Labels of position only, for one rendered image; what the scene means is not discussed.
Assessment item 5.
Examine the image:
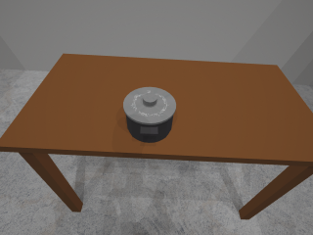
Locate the lid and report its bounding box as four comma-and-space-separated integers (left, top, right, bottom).
123, 87, 176, 125

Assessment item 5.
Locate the knob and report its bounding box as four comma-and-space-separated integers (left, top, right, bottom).
143, 93, 157, 106

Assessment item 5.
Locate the pot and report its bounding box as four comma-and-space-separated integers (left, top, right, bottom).
126, 116, 173, 143

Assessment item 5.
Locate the table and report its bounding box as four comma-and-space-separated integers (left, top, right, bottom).
0, 53, 313, 220

